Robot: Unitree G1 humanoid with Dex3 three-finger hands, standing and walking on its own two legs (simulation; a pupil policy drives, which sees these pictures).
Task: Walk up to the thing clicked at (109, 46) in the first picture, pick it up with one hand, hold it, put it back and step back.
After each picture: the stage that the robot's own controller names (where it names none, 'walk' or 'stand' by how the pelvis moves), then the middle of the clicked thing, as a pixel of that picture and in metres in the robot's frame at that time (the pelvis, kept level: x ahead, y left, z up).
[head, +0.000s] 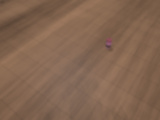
stand; (108, 43) +1.39 -0.37 -0.72
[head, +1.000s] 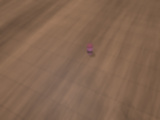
walk; (89, 49) +1.29 -0.02 -0.69
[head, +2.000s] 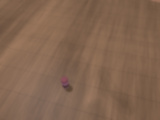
walk; (65, 82) +0.79 +0.20 -0.71
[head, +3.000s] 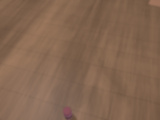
walk; (67, 113) +0.47 +0.16 -0.71
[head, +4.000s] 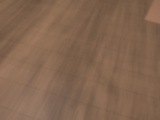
stand; out of the picture +0.36 +0.15 -0.71
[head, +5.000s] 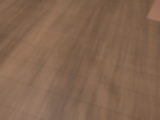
stand; out of the picture +0.36 +0.14 -0.73
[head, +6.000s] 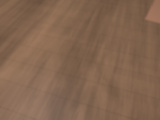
stand; out of the picture +0.37 +0.16 -0.73
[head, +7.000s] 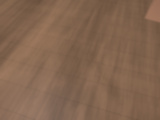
stand; out of the picture +0.35 +0.16 -0.73
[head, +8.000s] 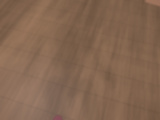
go down; out of the picture +0.36 +0.16 -0.71
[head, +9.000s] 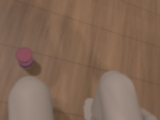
go down; (25, 58) +0.45 +0.19 -0.29
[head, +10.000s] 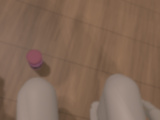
close in; (35, 60) +0.44 +0.17 -0.30
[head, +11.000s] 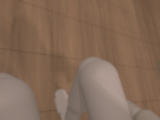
close in; out of the picture +0.44 +0.22 -0.22
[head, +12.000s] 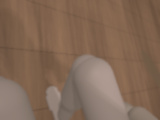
close; out of the picture +0.44 +0.23 -0.22
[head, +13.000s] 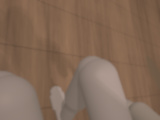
lift; out of the picture +0.40 +0.20 -0.23
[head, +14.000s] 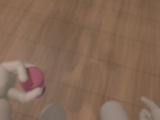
lift; (33, 84) +0.32 +0.16 -0.01
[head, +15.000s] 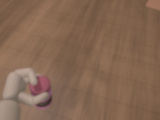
hold; (41, 92) +0.31 +0.15 +0.00
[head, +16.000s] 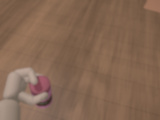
hold; (41, 92) +0.31 +0.15 +0.00
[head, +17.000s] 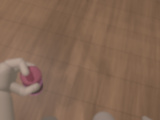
crouch; (32, 81) +0.36 +0.16 -0.06
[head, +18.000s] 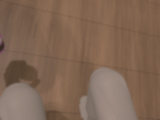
lower; out of the picture +0.49 +0.22 -0.11
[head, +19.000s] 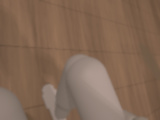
lower; out of the picture +0.45 +0.25 -0.23
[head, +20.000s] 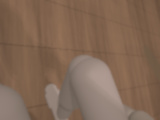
lower; out of the picture +0.45 +0.25 -0.23
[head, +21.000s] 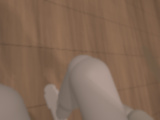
lower; out of the picture +0.44 +0.25 -0.23
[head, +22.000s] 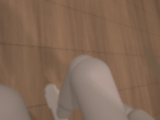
lower; out of the picture +0.44 +0.25 -0.24
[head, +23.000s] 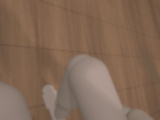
open; out of the picture +0.43 +0.23 -0.24
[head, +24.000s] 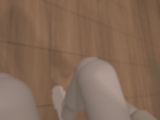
stand; out of the picture +0.43 +0.22 -0.24
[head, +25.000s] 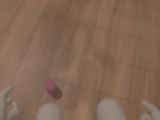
walk; (50, 86) +0.42 +0.16 -0.50
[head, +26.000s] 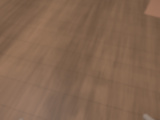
stand; out of the picture +0.37 +0.14 -0.66
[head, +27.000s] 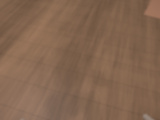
stand; out of the picture +0.38 +0.15 -0.67
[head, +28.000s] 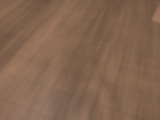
stand; out of the picture +0.39 +0.13 -0.71
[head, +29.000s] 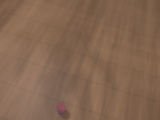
walk; (61, 108) +0.41 +0.09 -0.71
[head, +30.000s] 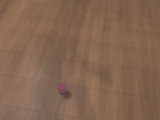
walk; (62, 89) +0.56 +0.15 -0.69
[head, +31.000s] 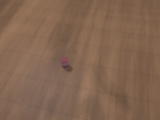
walk; (64, 63) +0.88 +0.20 -0.70
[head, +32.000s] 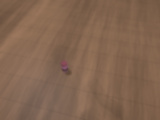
stand; (64, 66) +0.98 +0.17 -0.71
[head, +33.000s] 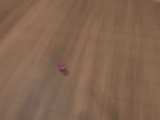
stand; (62, 66) +1.00 +0.19 -0.72
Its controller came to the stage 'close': yes
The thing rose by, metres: 0.71
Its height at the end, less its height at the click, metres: +0.00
